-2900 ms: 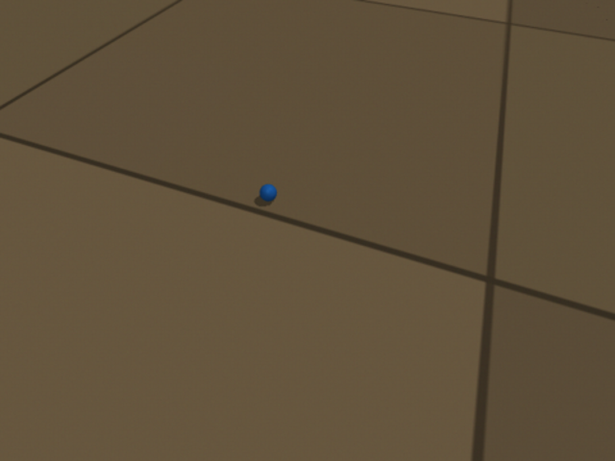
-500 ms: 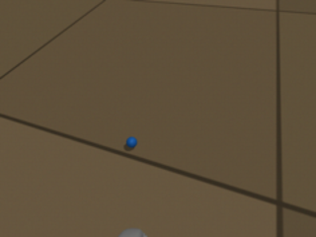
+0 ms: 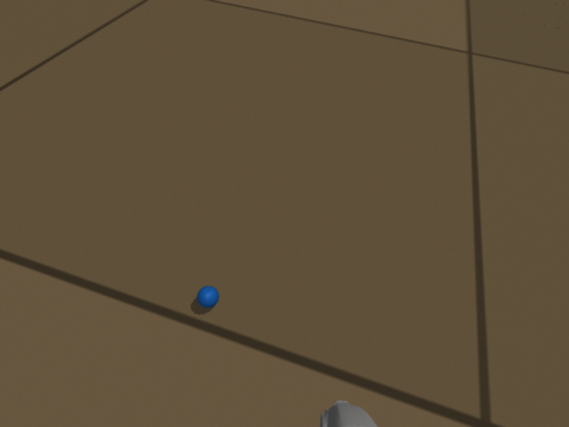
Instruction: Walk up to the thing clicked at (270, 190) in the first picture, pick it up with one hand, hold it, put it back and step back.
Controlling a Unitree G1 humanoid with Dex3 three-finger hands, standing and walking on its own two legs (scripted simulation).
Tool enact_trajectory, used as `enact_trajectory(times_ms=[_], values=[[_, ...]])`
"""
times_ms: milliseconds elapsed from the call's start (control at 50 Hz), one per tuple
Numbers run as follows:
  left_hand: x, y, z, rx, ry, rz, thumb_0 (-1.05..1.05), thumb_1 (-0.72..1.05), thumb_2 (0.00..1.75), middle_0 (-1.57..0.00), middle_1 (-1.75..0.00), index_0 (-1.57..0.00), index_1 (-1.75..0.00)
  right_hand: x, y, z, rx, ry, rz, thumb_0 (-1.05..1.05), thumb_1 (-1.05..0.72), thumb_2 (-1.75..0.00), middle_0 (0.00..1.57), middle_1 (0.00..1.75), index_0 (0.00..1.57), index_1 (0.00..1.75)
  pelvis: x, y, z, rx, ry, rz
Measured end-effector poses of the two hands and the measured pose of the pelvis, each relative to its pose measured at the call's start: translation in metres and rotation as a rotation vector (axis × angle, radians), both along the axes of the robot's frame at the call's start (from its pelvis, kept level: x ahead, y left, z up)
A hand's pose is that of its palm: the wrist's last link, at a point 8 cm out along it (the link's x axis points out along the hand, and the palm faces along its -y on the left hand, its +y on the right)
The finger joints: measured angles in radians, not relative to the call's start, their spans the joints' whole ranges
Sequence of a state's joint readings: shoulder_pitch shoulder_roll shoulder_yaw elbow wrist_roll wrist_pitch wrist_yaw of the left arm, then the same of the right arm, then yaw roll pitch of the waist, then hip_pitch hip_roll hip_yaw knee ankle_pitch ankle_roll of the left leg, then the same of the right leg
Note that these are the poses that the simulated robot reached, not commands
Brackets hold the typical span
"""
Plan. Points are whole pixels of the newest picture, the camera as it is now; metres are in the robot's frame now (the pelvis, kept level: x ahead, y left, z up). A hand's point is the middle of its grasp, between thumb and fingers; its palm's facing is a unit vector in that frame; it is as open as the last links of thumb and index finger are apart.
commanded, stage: walk up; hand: left
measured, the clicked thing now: (208, 296) +0.66 +0.25 -0.73
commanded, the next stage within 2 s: none
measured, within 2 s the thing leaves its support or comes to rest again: neither
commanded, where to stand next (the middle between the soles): +0.31 +0.01 m, yaw +0 degrees
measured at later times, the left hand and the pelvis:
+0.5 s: hand (109, 389) +0.20 +0.27 -0.13, palm faces -0.02 -0.92 -0.38, open 7.4 cm; pelvis +0.16 +0.00 +0.00, yaw +0 degrees
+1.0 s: hand (131, 331) +0.30 +0.28 -0.17, palm faces -0.05 -0.93 -0.36, open 7.4 cm; pelvis +0.23 +0.01 -0.02, yaw -1 degrees
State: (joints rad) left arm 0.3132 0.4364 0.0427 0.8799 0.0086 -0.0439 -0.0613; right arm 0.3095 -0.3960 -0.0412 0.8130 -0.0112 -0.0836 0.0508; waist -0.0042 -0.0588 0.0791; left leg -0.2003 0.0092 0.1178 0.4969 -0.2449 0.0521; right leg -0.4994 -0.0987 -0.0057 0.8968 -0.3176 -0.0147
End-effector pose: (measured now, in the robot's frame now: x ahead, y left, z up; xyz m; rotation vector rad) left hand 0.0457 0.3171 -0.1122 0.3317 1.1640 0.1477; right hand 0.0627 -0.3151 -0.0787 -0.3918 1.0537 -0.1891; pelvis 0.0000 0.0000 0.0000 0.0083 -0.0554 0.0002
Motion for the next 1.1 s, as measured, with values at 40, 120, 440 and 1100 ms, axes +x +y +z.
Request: enact_trajectory(times_ms=[40,120,440,1100], values=[[0.020,-0.002,0.005,0.005,-0.006,-0.011,0.01,0.90,0.90,-0.21,-0.30,-0.20,-0.30,0.001,-0.004,-0.004,0.007,0.023,-0.015,0.00,-0.90,-0.90,0.20,0.30,0.20,0.30,0.013,-0.001,0.001,0.003,0.001,-0.001],[0.060,-0.008,0.014,0.029,-0.024,-0.027,0.01,0.90,0.90,-0.21,-0.30,-0.20,-0.30,0.008,-0.017,-0.018,0.028,0.076,-0.044,0.01,-0.90,-0.90,0.20,0.30,0.20,0.30,0.042,-0.009,-0.002,0.010,0.009,-0.003],[0.135,-0.014,0.027,0.070,-0.054,0.018,0.00,0.90,0.90,-0.21,-0.30,-0.20,-0.30,0.142,-0.015,-0.031,0.066,0.087,0.021,0.01,-0.90,-0.90,0.20,0.30,0.20,0.30,0.140,-0.016,-0.001,-0.020,0.012,0.003],[0.272,-0.008,-0.008,0.006,0.012,0.016,0.00,0.90,0.90,-0.21,-0.30,-0.20,-0.30,0.240,0.030,-0.046,0.067,0.124,-0.045,0.01,-0.90,-0.90,0.20,0.30,0.20,0.30,0.238,0.011,-0.008,-0.008,0.014,-0.014]])
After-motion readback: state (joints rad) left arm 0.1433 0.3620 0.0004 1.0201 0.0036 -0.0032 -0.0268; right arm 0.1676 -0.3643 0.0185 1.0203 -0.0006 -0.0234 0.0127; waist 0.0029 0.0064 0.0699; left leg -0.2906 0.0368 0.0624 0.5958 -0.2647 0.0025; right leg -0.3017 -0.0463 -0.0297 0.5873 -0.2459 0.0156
